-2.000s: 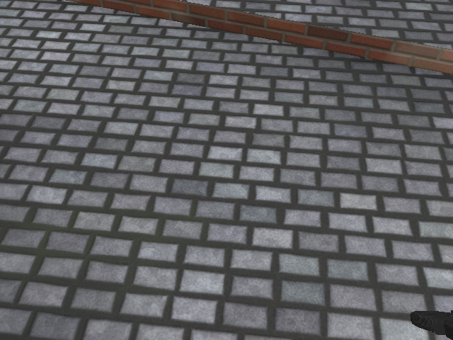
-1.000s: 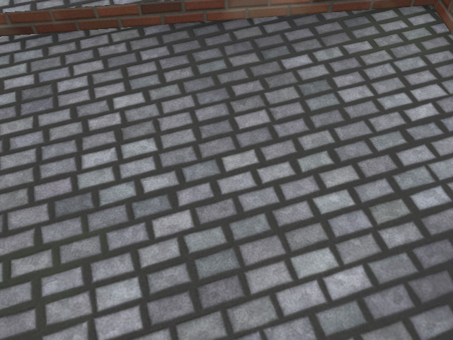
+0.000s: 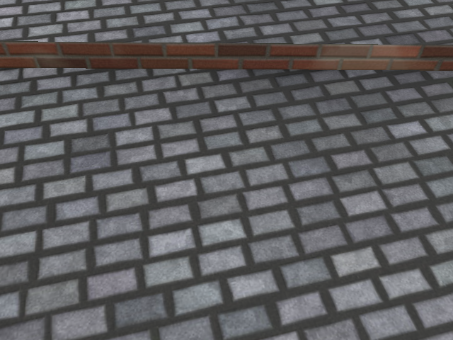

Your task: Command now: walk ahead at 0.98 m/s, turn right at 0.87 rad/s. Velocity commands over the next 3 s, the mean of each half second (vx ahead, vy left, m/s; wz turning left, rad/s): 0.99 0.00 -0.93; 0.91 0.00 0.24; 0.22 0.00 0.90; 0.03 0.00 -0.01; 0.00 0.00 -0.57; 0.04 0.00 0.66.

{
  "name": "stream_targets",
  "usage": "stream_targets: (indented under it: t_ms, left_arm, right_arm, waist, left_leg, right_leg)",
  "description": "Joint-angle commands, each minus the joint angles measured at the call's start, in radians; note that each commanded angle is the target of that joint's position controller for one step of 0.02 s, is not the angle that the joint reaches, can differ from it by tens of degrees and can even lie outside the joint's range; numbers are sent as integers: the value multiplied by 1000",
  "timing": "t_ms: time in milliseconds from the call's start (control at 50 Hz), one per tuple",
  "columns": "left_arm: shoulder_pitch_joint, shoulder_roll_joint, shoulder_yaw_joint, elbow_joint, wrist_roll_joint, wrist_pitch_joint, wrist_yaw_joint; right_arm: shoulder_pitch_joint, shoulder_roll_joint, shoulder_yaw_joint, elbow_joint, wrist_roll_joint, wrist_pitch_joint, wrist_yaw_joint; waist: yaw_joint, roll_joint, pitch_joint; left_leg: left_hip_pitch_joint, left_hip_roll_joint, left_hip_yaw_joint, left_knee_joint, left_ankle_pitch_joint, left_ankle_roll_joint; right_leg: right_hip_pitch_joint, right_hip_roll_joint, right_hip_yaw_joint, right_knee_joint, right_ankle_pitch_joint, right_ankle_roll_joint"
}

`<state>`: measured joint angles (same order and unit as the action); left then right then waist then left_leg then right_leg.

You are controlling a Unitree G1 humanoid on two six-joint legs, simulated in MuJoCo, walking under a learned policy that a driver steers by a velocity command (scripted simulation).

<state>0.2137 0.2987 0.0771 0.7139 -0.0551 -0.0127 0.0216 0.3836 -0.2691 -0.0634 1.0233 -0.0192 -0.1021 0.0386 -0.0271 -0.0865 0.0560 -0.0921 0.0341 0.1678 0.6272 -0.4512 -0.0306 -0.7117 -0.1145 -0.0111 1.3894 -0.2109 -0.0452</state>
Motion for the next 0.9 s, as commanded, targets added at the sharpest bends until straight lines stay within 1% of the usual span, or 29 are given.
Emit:
stream_targets:
  t_ms: [20,80,120,160,180,200,220,240,260,280,300,320,360,420,460,540,580,600,620,640,660,680,700,720,740,760,820,860,900]
  left_arm:
    - [4,-24,-15,-115,26,14,-27]
    - [-82,-1,-17,-146,29,3,-68]
    - [6,63,15,-116,24,4,-83]
    - [324,172,71,-35,15,26,-80]
    - [546,228,100,49,14,24,-69]
    - [511,189,77,94,25,18,-68]
    - [352,128,10,6,41,-19,-78]
    - [284,53,4,-45,53,-43,-84]
    - [255,86,18,-55,53,-70,-90]
    - [169,119,27,-70,50,-88,-89]
    - [116,130,25,-84,48,-99,-83]
    - [90,144,28,-92,43,-100,-65]
    - [102,97,10,-85,30,-98,-30]
    - [171,74,3,-47,18,-81,1]
    - [205,81,11,-26,15,-68,-1]
    - [278,31,6,41,18,-63,3]
    - [279,71,22,50,38,-49,6]
    - [246,105,30,43,63,-43,-1]
    - [148,129,32,15,83,-41,-8]
    - [91,42,2,-20,108,-52,-12]
    - [337,-59,-26,-6,24,-69,-25]
    - [294,25,-30,3,7,-84,-25]
    - [105,62,-31,-35,13,-103,-35]
    - [-31,53,-36,-74,43,-122,-33]
    - [-87,46,-33,-98,67,-134,-29]
    - [-83,26,-36,-107,67,-139,-31]
    - [-108,11,-47,-131,78,-139,-24]
    - [-230,2,-61,-183,80,-151,-33]
    - [-331,-17,-67,-216,88,-166,-47]
  right_arm:
    - [-221,-93,-4,-121,-2,-33,-49]
    - [-197,-182,-25,-140,7,1,-82]
    - [-186,-254,-42,-181,8,18,-99]
    - [-257,-315,-62,-225,32,25,-92]
    - [-347,-265,-51,-257,47,9,-76]
    - [-412,-67,3,-295,30,-21,-57]
    - [-203,12,33,-365,17,-64,-38]
    - [-224,-75,24,-408,48,-91,-14]
    - [-291,-137,3,-408,72,-97,-11]
    - [-303,-129,0,-395,62,-86,-19]
    - [-288,-111,2,-379,43,-67,-25]
    - [-277,-111,0,-374,28,-49,-30]
    - [-340,-110,-2,-386,17,-28,-42]
    - [-542,-17,19,-476,-3,-25,-42]
    - [-596,9,20,-519,14,-28,-30]
    - [-607,-62,-12,-541,49,-47,-15]
    - [-526,-117,-39,-533,51,-55,-15]
    - [-396,-163,-62,-507,62,-52,-24]
    - [-169,-187,-70,-459,71,-39,-34]
    - [101,-206,-56,-397,53,-21,-37]
    - [132,-245,-66,-332,26,-32,-8]
    - [59,-122,-42,-356,32,-30,0]
    - [17,-77,-33,-363,22,-22,-7]
    - [5,-106,-38,-356,18,-23,3]
    - [-14,-109,-36,-350,20,-29,10]
    - [-18,-95,-28,-342,14,-31,8]
    - [22,-69,-14,-306,52,-24,-2]
    - [23,-101,-21,-303,64,-15,-23]
    - [32,-131,-32,-294,58,10,-43]
  waist:
    - [82,260,131]
    - [73,90,131]
    - [140,117,15]
    - [318,160,-146]
    - [420,37,-187]
    - [350,-297,11]
    - [77,-464,-100]
    - [71,-286,-172]
    - [55,-52,-57]
    - [4,134,-25]
    - [-32,186,4]
    - [-48,176,11]
    - [-31,173,44]
    - [64,118,69]
    - [106,69,43]
    - [146,-26,26]
    - [97,-77,-21]
    - [19,-104,-102]
    - [-118,-120,-218]
    - [-204,52,-390]
    - [-36,662,-486]
    - [-54,466,-346]
    - [-82,254,-211]
    - [-66,43,-106]
    - [-36,-1,-83]
    - [1,45,-76]
    - [31,97,-28]
    - [11,93,44]
    - [-23,119,55]
  left_leg:
    - [-103,325,-126,-385,713,107]
    - [30,255,30,-400,815,89]
    - [27,223,97,-247,1358,69]
    - [-89,240,56,163,1600,92]
    - [-311,138,31,586,1112,64]
    - [-534,-128,-6,1071,-14,40]
    - [-746,-133,-251,1139,-196,82]
    - [-809,-125,-331,1060,-100,118]
    - [-803,-92,-322,935,-21,138]
    - [-718,-43,-342,803,67,127]
    - [-641,-19,-359,731,118,98]
    - [-582,-2,-365,644,152,62]
    - [-507,10,-324,449,209,4]
    - [-416,-42,-236,123,472,-36]
    - [-323,-81,-208,-22,564,-41]
    - [-356,-46,-217,-164,636,-21]
    - [-345,-78,-153,-165,517,31]
    - [-230,-96,-122,-142,458,73]
    - [15,-50,-152,-92,422,114]
    - [370,52,-348,26,254,156]
    - [608,285,-1043,-291,-112,387]
    - [567,256,-1166,-377,-342,360]
    - [422,217,-988,-372,-208,331]
    - [254,162,-891,-385,-26,308]
    - [184,118,-817,-388,104,307]
    - [140,81,-760,-401,184,311]
    - [47,68,-708,-426,318,342]
    - [-69,59,-675,-454,418,327]
    - [-225,-16,-582,-425,630,256]
  right_leg:
    - [-69,-97,119,-172,29,-5]
    - [-40,-31,-43,-400,102,-64]
    - [260,95,-185,-429,127,-86]
    - [701,157,-187,-417,44,-135]
    - [1029,131,-98,-599,205,-201]
    - [924,142,77,-769,270,-238]
    - [968,28,535,-829,180,-370]
    - [955,-92,826,-1068,-257,-427]
    - [817,-118,884,-1182,-408,-381]
    - [668,-111,859,-1174,-438,-338]
    - [546,-67,790,-1148,-373,-319]
    - [466,-29,713,-1146,-303,-313]
    - [368,44,552,-1168,-147,-291]
    - [301,135,388,-1143,70,-217]
    - [289,143,378,-1142,36,-178]
    - [565,51,381,-1091,136,-157]
    - [751,10,351,-987,604,-137]
    - [795,3,323,-836,880,-123]
    - [699,15,282,-597,989,-105]
    - [450,79,263,-206,593,-88]
    - [84,279,227,128,-259,-2]
    - [-58,163,224,119,-223,-36]
    - [-63,130,208,83,-168,-51]
    - [-31,119,182,-3,-152,-54]
    - [-4,99,178,-112,-130,-47]
    - [33,84,180,-183,-115,-35]
    - [42,71,147,-380,-144,24]
    - [74,86,105,-575,-67,55]
    - [273,167,46,-777,182,69]
